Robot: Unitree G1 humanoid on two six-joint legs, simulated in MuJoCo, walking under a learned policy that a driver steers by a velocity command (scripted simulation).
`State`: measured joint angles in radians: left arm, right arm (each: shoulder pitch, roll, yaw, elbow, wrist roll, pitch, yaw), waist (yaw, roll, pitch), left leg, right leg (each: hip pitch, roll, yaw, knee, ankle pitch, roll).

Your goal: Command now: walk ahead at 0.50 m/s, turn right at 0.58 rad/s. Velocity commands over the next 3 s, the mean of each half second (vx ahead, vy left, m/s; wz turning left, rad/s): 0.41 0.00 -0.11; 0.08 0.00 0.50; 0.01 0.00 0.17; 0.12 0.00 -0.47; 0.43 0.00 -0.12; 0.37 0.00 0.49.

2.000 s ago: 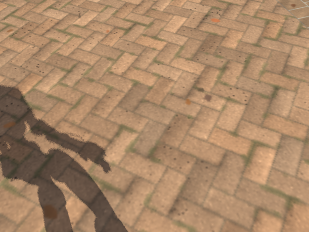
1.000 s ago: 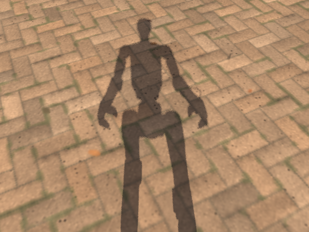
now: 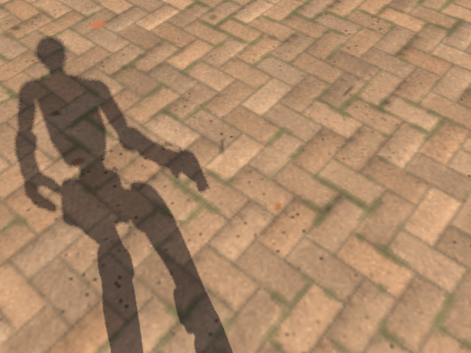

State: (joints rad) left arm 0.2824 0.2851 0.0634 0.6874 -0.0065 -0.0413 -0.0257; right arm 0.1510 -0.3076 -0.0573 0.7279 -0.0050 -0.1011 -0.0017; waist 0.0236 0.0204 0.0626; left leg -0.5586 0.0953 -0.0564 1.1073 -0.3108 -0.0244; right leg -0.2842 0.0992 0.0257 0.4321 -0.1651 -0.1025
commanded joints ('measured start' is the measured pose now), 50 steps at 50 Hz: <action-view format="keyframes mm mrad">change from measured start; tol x32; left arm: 1 -35 161 43 -79 -1 -25 23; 50 -172 125 29 -68 23 29 63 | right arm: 1 17 -80 -22 -55 -13 7 -5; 50 75 -114 -51 -102 35 166 -26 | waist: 1 -35 -52 -92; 14 2 -135 -47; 17 -28 289 -394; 50 -33 -176 -111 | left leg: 1 -66 10 -4 -126 108 -37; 15 267 -91 58 -652 346 119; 18 851 253 -634 -728 567 369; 26 427 81 -256 -761 850 288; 40 414 1 -454 -651 468 196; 44 8 -214 -131 -84 -393 -7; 50 -22 -128 -15 40 -128 -95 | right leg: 1 70 -249 275 -214 233 -194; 10 155 -269 252 -150 69 -113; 15 271 -226 163 162 577 -30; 17 -223 10 42 779 -310 118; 19 -372 -68 115 889 -377 133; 39 -124 -45 106 125 -107 178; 44 250 -526 517 -73 620 -182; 50 170 -323 145 -83 440 -105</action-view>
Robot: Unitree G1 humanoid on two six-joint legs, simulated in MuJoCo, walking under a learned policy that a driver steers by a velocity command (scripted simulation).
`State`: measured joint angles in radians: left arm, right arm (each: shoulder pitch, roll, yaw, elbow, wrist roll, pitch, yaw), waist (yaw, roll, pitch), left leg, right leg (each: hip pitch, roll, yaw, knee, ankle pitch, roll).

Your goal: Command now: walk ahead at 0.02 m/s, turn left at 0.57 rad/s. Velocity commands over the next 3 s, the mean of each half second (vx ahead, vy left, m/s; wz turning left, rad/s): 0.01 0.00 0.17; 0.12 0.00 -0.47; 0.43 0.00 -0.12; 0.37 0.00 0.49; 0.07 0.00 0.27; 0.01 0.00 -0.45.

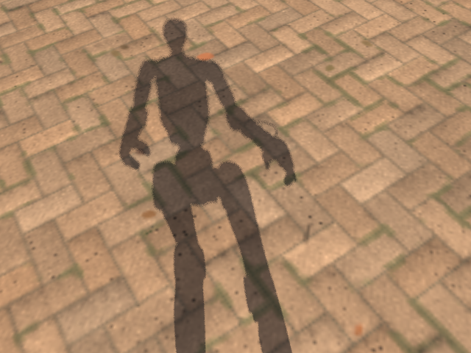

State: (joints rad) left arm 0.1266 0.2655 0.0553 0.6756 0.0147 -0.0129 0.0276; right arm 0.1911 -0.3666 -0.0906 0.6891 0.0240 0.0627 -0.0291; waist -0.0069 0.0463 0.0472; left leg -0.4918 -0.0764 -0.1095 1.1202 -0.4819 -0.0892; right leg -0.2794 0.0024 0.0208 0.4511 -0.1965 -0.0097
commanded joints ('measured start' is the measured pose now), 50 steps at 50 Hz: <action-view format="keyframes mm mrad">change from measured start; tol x16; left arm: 1 -3 151 40 -51 4 5 13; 50 222 207 47 -1 -27 -44 3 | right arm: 1 9 -45 -14 -78 7 0 3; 50 -207 -25 -21 17 -20 -145 32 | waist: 1 13 -217 -103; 11 -14 -211 -130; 14 36 208 -160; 36 48 67 -109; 38 39 -366 -115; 50 51 -170 0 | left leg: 1 -94 55 50 -17 52 -34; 9 150 79 125 -421 101 23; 12 409 73 107 -777 396 105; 13 569 272 -132 -799 644 158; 16 342 361 -156 -824 513 326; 35 396 399 100 -702 661 284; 37 229 302 219 -498 323 148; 38 -101 135 304 -174 -163 38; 39 -218 66 101 -15 -223 44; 50 -188 102 43 -399 421 19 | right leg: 1 193 -236 140 -107 467 -209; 11 120 -263 67 -22 339 -173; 14 -173 -69 -52 234 -391 59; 23 -237 -42 48 588 -284 121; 33 -94 -61 -70 295 -235 70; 36 74 -20 -101 32 -12 -4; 38 362 -307 389 -87 283 -209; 39 312 -394 605 -187 -29 -361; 41 269 -322 515 -275 -435 -275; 50 234 -178 306 -305 -121 -194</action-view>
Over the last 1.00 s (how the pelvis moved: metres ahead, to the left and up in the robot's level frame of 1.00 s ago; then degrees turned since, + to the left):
0.35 0.03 0.00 18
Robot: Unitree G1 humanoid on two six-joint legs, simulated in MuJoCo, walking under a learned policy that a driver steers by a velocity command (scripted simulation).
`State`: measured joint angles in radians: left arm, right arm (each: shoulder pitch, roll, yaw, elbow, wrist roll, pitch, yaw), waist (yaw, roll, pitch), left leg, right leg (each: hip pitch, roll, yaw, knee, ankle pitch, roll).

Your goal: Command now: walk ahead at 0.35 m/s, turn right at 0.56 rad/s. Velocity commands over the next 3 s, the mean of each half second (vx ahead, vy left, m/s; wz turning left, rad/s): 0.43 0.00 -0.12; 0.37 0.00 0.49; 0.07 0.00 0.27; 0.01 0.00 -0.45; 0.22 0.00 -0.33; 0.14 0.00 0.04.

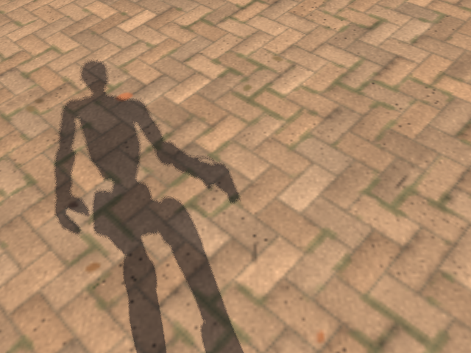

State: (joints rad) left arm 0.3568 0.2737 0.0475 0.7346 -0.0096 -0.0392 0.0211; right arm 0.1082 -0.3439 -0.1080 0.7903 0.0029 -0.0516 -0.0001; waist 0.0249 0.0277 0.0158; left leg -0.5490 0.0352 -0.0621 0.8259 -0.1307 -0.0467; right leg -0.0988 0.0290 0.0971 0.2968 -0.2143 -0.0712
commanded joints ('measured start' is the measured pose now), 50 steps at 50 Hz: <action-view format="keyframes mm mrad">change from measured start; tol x32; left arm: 1 -4 204 57 -58 -4 -17 9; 50 -254 169 57 -67 7 -33 -4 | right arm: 1 -135 -45 -1 -88 4 -34 6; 15 311 -232 -32 17 4 -76 47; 50 130 -12 31 -182 9 68 14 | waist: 1 25 -162 38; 12 -17 -201 -1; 15 -84 281 -298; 27 -78 59 33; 35 19 76 -56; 38 26 -376 -372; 50 -32 -121 -73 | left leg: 1 -108 -15 -5 -147 84 -32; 13 404 -18 41 -383 32 131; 15 886 317 -691 -544 -261 367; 33 404 129 -306 -535 100 207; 39 -180 -48 -124 478 -428 35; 50 65 41 40 -12 10 -1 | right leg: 1 32 -198 226 -147 -98 -132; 13 22 -163 145 271 446 -60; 16 -638 -5 70 950 -312 47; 35 -87 -30 -38 140 171 51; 38 474 -490 693 49 62 -207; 42 25 -317 133 47 573 -121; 50 -50 -291 -138 -43 587 -136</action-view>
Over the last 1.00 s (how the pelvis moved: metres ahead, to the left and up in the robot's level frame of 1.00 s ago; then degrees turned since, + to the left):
0.02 -0.01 0.01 -15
